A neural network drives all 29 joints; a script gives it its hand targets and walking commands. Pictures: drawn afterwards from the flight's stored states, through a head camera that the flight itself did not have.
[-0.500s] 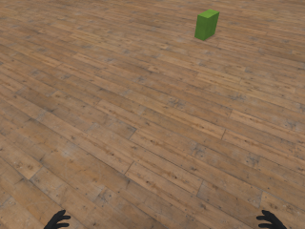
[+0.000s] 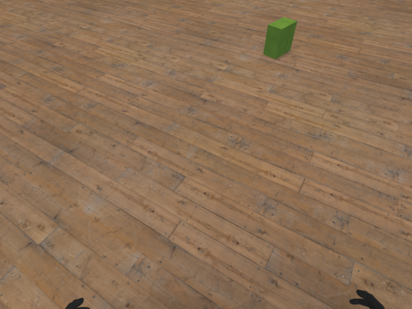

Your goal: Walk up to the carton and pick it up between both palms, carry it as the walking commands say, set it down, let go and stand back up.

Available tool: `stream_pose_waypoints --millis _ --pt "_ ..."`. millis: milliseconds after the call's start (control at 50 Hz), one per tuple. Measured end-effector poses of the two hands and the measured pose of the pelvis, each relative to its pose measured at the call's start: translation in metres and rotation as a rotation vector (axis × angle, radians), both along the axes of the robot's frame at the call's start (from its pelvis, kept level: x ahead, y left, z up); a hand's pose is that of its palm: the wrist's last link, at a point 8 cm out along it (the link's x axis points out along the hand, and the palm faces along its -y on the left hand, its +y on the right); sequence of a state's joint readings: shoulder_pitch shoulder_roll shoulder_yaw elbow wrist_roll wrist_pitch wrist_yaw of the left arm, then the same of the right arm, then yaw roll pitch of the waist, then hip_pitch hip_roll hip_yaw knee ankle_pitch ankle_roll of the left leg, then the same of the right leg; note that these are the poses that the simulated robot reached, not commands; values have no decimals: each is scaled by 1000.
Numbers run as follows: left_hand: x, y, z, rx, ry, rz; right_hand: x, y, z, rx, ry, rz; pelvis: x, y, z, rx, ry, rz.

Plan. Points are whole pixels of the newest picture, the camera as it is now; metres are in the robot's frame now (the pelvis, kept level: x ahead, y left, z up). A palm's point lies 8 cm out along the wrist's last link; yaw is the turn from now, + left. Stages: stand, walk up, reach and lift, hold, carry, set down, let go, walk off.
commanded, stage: stand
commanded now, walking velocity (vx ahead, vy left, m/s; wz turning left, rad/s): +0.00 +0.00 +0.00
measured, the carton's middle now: (279, 38) +2.60 -0.70 -0.63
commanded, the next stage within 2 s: walk up in 0.08 s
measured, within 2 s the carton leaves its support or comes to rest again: neither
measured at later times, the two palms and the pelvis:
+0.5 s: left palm (103, 307) +0.15 +0.24 -0.11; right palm out of the picture +0.05 -0.33 -0.12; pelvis +0.03 -0.03 +0.00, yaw -6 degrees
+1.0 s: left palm (140, 277) +0.21 +0.18 -0.14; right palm (337, 204) +0.39 -0.33 -0.12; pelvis +0.26 -0.07 -0.01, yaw -11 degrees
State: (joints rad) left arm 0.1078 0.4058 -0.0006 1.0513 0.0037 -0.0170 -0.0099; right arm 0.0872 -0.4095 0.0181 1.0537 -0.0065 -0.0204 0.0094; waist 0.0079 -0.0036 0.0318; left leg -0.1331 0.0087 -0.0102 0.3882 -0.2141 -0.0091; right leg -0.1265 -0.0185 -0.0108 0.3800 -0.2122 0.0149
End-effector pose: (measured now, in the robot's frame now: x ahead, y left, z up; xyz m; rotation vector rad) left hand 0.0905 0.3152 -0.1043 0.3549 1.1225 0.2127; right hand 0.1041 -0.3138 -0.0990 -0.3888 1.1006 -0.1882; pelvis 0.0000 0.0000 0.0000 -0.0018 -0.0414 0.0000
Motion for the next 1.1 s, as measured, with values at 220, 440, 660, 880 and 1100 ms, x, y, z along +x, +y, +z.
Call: stream_pose_waypoints --millis 220,440,660,880,1100 --pt "-4 6 0 8 23 18 -2 1 0 -3 22 -7 3 3 1 3 3 0" --pt "36 -40 -1 -70 35 -84 -42 -13 -12 19 57 -140 15 -16 1 1 40 -70" --pt "58 -132 -16 -70 104 -108 -16 -39 -53 181 115 -169 79 -78 -12 42 58 -160" --pt "69 -147 -9 -100 271 14 162 -37 -23 225 -53 -106 181 -88 4 47 58 -191" --pt "201 -107 -66 -142 353 40 353 5 -31 155 -170 -37 327 -49 -34 12 77 -185"
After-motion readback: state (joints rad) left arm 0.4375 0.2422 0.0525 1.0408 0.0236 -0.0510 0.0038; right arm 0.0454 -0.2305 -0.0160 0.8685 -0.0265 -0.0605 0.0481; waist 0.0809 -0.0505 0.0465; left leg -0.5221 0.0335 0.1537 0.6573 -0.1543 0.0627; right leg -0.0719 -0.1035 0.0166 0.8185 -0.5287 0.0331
